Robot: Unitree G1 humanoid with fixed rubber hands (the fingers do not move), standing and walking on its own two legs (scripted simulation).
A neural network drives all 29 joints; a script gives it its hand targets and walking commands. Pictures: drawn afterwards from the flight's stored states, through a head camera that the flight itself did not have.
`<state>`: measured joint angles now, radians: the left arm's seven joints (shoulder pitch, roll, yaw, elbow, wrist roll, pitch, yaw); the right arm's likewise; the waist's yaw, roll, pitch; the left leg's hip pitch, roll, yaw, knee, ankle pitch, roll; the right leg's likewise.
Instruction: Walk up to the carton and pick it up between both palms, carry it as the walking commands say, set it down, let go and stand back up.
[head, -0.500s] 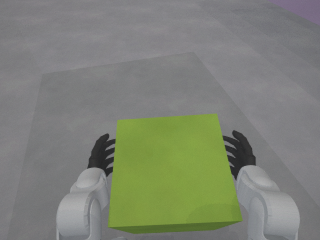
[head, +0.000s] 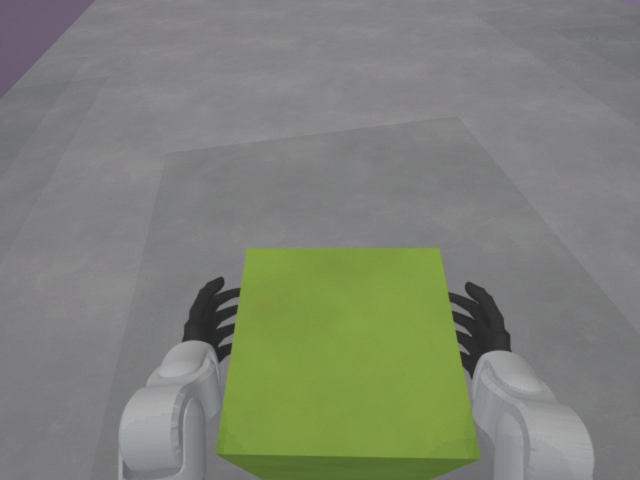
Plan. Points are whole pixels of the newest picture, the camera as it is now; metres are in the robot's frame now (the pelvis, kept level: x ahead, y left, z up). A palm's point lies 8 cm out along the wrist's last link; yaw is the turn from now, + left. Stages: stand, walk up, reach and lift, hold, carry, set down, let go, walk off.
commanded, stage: carry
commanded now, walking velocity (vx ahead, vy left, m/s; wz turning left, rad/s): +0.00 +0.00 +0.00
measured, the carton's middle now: (341, 375) +0.24 +0.01 +0.03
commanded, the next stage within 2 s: none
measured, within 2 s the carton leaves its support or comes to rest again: neither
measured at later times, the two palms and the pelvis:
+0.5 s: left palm (37, 412) +0.16 +0.31 +0.10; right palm (338, 401) +0.18 +0.01 +0.10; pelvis -0.06 +0.14 +0.00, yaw +3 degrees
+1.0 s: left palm (6, 374) +0.19 +0.34 +0.12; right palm (302, 369) +0.20 +0.04 +0.13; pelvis -0.03 +0.18 +0.02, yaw +3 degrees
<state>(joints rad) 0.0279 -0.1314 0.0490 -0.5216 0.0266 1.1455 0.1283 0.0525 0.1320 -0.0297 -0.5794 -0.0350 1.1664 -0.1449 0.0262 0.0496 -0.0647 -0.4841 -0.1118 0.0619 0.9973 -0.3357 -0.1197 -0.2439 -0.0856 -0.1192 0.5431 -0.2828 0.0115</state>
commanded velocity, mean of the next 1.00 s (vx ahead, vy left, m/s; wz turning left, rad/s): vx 0.24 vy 0.10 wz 0.00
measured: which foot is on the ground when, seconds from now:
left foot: up 0.00-0.10, down 0.12-0.76, up 0.78-1.00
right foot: down 0.00-0.14, up 0.16-0.34, down 0.36-1.00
